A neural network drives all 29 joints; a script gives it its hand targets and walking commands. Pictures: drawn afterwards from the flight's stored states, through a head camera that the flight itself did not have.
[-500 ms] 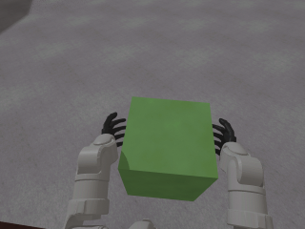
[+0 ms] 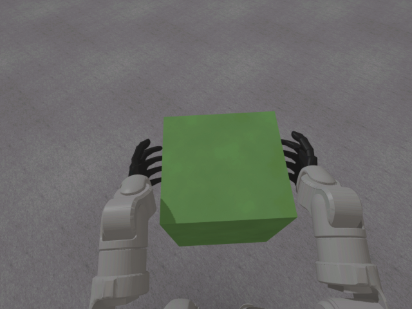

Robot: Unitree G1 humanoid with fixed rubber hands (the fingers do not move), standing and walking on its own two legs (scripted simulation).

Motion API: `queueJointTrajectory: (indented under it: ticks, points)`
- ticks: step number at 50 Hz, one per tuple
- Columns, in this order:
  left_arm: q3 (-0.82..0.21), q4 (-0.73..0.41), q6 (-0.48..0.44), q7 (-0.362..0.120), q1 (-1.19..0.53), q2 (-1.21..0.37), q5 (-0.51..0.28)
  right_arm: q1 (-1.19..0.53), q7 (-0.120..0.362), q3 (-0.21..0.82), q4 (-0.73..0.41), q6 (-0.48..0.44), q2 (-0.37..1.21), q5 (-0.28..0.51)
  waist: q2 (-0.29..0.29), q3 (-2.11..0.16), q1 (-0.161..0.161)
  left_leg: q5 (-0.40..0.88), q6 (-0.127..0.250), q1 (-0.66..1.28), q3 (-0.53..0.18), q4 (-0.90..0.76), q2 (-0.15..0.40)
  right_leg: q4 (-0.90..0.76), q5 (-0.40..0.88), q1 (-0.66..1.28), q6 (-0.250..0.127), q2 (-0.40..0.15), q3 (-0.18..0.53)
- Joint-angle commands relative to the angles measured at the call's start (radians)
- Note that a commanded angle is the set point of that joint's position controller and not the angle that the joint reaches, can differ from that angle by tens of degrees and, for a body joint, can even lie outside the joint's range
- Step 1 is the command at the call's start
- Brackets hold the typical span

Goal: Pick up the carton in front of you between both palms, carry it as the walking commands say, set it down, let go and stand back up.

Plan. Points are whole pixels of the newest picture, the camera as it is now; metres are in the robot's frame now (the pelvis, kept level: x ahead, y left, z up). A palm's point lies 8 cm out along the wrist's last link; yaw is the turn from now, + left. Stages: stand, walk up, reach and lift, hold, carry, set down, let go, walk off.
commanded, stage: carry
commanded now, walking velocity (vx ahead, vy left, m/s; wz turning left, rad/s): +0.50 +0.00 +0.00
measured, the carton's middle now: (221, 186) +0.37 +0.00 -0.01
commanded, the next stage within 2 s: none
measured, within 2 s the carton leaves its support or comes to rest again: neither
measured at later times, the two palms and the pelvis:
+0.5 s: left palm (149, 56) +0.68 +0.18 +0.11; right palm (269, 62) +0.65 -0.11 +0.11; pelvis +0.35 +0.06 +0.04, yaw -2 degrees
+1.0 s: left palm (167, 17) +0.87 +0.16 +0.12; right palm (267, 16) +0.88 -0.14 +0.11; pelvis +0.64 +0.00 +0.04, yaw +2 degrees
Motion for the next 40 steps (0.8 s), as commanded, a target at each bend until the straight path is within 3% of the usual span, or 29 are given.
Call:
queueJointTrajectory:
  ticks: [1,3,5,6,9,10,11,12,13,14,15,16,17,18,19,21,24,30,34,36,37,38,39,40]
  points:
    - [-0.662,-0.186,0.012,-0.089,-0.504,-0.789,-0.306,-0.372,0.066,0.512,-0.131,0.023,0.818,0.094,0.069,-0.593,0.079,0.071,-0.022,-0.404,-0.015,-0.134,0.075,-0.073,0.554,0.796,-0.234,-0.391,0.577]
    - [-0.731,-0.22,0.005,-0.128,-0.625,-0.875,-0.376,-0.397,0.078,0.501,-0.154,0.009,0.848,0.052,0.017,-0.524,0.06,0.075,-0.031,-0.363,-0.002,-0.268,0.09,-0.112,0.502,0.662,-0.199,-0.364,0.524]
    - [-0.763,-0.223,-0.006,-0.158,-0.689,-0.914,-0.411,-0.456,0.085,0.522,-0.202,-0.01,0.864,0.039,-0.068,-0.497,0.055,0.218,-0.015,-0.3,0.029,-0.44,0.077,-0.13,0.634,0.604,-0.16,-0.312,0.425]
    - [-0.778,-0.214,-0.012,-0.169,-0.711,-0.928,-0.43,-0.482,0.085,0.534,-0.22,-0.02,0.864,0.038,-0.104,-0.481,0.036,0.311,-0.012,-0.244,0.049,-0.569,0.08,-0.161,0.685,0.578,-0.128,-0.292,0.36]
    - [-0.779,-0.179,-0.023,-0.181,-0.694,-0.929,-0.44,-0.519,0.082,0.572,-0.283,-0.037,0.857,0.045,-0.128,-0.462,0.055,0.533,0.005,0.021,0.124,-0.919,0.028,-0.181,0.724,0.494,-0.057,-0.219,0.18]
    - [-0.772,-0.17,-0.024,-0.179,-0.67,-0.916,-0.432,-0.519,0.084,0.584,-0.296,-0.038,0.854,0.052,-0.136,-0.47,0.055,0.581,0.012,0.095,0.152,-0.981,0.002,-0.171,0.743,0.503,-0.041,-0.221,0.157]
    - [-0.766,-0.164,-0.023,-0.174,-0.646,-0.905,-0.423,-0.515,0.085,0.595,-0.304,-0.035,0.847,0.06,-0.135,-0.486,0.041,0.618,0.023,0.174,0.167,-1.041,-0.016,-0.114,0.805,0.52,-0.022,-0.219,0.128]
    - [-0.756,-0.162,-0.019,-0.166,-0.626,-0.887,-0.413,-0.496,0.086,0.603,-0.3,-0.03,0.839,0.067,-0.123,-0.528,-0.004,0.707,0.036,0.325,0.194,-1.143,-0.025,-0.015,0.843,0.512,0.014,-0.208,0.077]
    - [-0.747,-0.166,-0.014,-0.157,-0.61,-0.862,-0.397,-0.479,0.087,0.606,-0.297,-0.021,0.824,0.079,-0.105,-0.574,-0.047,0.749,0.042,0.521,0.199,-1.203,-0.002,0.1,0.776,0.439,0.044,-0.198,0.036]
    - [-0.728,-0.173,-0.007,-0.146,-0.602,-0.831,-0.372,-0.459,0.088,0.611,-0.295,-0.008,0.811,0.09,-0.017,-0.599,-0.065,0.881,0.067,0.744,0.014,-1.159,0.166,0.26,0.388,0.244,0.083,-0.194,0.049]
    - [-0.712,-0.158,0.012,-0.138,-0.543,-0.831,-0.359,-0.444,0.082,0.611,-0.278,0.005,0.769,0.091,0.22,-0.757,-0.028,1.137,0.243,1.084,-0.428,-1.08,0.497,0.548,-0.286,-0.055,0.139,-0.079,0.073]
    - [-0.687,-0.17,0.03,-0.125,-0.458,-0.771,-0.338,-0.348,0.077,0.626,-0.253,0.02,0.78,0.115,0.232,-0.813,-0.051,0.889,0.297,1.119,-0.559,-1.156,0.476,0.679,-0.334,-0.157,0.135,-0.045,0.108]
    - [-0.674,-0.177,0.045,-0.115,-0.45,-0.772,-0.322,-0.33,0.079,0.622,-0.273,0.033,0.791,0.123,0.188,-0.747,-0.048,0.806,0.258,1.071,-0.483,-1.193,0.428,0.672,-0.286,-0.21,0.134,-0.089,0.113]
    - [-0.652,-0.18,0.057,-0.109,-0.434,-0.782,-0.3,-0.347,0.086,0.633,-0.294,0.048,0.813,0.134,0.099,-0.676,-0.046,0.857,0.211,1.005,-0.408,-1.214,0.403,0.604,-0.239,-0.226,0.137,-0.121,0.105]
    - [-0.638,-0.179,0.071,-0.108,-0.406,-0.794,-0.278,-0.35,0.096,0.647,-0.313,0.064,0.833,0.14,0.07,-0.615,-0.045,0.933,0.177,0.938,-0.334,-1.236,0.377,0.516,-0.195,-0.213,0.139,-0.138,0.1]
    - [-0.632,-0.18,0.098,-0.12,-0.362,-0.827,-0.234,-0.368,0.127,0.674,-0.343,0.093,0.879,0.157,0.068,-0.553,-0.042,0.942,0.123,0.848,-0.237,-1.275,0.342,0.345,-0.145,-0.148,0.14,-0.146,0.087]
    - [-0.661,-0.193,0.13,-0.146,-0.307,-0.883,-0.196,-0.385,0.178,0.724,-0.392,0.134,0.935,0.198,0.107,-0.514,-0.041,0.991,0.111,0.825,-0.138,-1.297,0.32,0.173,-0.133,-0.114,0.142,-0.122,0.025]
    - [-0.741,-0.362,0.193,-0.171,-0.236,-0.948,-0.213,-0.261,0.229,0.758,-0.489,0.213,0.95,0.222,0.206,-0.388,-0.041,0.821,0.07,0.669,0.026,-1.363,0.263,-0.076,0.109,-0.002,0.135,-0.121,-0.064]
    - [-0.764,-0.441,0.261,-0.196,-0.143,-0.924,-0.256,-0.093,0.235,0.736,-0.511,0.275,0.947,0.186,0.187,-0.323,-0.042,0.782,0.047,0.642,0.077,-1.321,0.256,-0.22,0.192,0.099,0.127,-0.123,-0.107]
    - [-0.757,-0.446,0.291,-0.212,-0.089,-0.91,-0.27,-0.049,0.235,0.73,-0.528,0.303,0.938,0.164,0.111,-0.349,-0.024,0.776,0.011,0.529,0.149,-1.135,0.215,-0.279,0.14,0.336,0.109,-0.092,-0.166]
    - [-0.754,-0.446,0.304,-0.22,-0.065,-0.906,-0.273,-0.025,0.234,0.723,-0.532,0.316,0.924,0.155,0.075,-0.391,-0.012,0.665,-0.023,0.386,0.172,-0.993,0.19,-0.253,0.082,0.526,0.086,-0.152,-0.075]
    - [-0.741,-0.442,0.317,-0.225,-0.034,-0.879,-0.268,-0.018,0.234,0.723,-0.552,0.332,0.912,0.152,-0.124,-0.432,0.001,0.377,-0.067,0.2,0.209,-0.721,0.118,-0.333,-0.011,0.653,0.02,-0.394,0.296]
    - [-0.743,-0.431,0.32,-0.232,-0.066,-0.88,-0.272,-0.057,0.232,0.733,-0.577,0.345,0.907,0.151,-0.298,-0.415,0.004,0.069,-0.074,-0.108,0.145,-0.545,0.029,-0.396,-0.021,0.819,-0.109,-0.532,0.577]
    - [-0.745,-0.435,0.323,-0.239,-0.063,-0.901,-0.286,-0.078,0.235,0.747,-0.586,0.35,0.917,0.163,-0.244,-0.378,0.001,0.05,-0.049,-0.168,0.057,-0.429,0.08,-0.421,0.0,0.746,-0.121,-0.54,0.59]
